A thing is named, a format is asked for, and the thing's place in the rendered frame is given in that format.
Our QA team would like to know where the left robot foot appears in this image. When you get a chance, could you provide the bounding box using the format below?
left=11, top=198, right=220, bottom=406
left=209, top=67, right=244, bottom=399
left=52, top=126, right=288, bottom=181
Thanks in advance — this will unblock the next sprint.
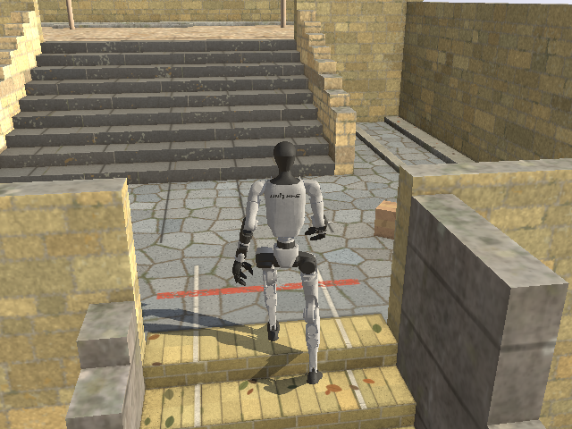
left=267, top=320, right=280, bottom=341

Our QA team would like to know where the right robot forearm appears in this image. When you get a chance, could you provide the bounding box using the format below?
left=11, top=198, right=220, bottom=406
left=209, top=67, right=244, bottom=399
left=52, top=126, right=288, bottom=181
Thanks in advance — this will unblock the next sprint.
left=315, top=215, right=327, bottom=234

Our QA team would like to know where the robot left hand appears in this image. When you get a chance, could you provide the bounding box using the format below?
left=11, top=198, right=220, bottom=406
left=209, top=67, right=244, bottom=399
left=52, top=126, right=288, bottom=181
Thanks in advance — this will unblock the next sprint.
left=232, top=260, right=253, bottom=286

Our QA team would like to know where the right robot thigh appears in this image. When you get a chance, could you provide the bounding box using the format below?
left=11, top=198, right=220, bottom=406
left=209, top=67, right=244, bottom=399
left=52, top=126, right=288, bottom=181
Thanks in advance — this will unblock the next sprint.
left=299, top=251, right=319, bottom=324

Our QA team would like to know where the left robot forearm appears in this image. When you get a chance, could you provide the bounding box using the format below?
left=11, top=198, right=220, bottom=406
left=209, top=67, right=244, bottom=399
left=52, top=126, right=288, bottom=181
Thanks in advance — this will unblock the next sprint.
left=234, top=217, right=253, bottom=263

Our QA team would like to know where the left robot upper arm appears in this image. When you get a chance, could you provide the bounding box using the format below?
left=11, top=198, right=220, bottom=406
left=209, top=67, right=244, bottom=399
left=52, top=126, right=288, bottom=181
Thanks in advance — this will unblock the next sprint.
left=243, top=181, right=266, bottom=231

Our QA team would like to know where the robot right hand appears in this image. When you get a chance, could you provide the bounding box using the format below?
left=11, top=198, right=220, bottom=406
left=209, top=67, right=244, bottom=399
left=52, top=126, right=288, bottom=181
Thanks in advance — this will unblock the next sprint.
left=305, top=227, right=326, bottom=240

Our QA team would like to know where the right robot upper arm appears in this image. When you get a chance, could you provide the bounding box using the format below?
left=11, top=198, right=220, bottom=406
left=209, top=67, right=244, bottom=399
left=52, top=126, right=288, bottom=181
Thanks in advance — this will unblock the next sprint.
left=304, top=180, right=325, bottom=228

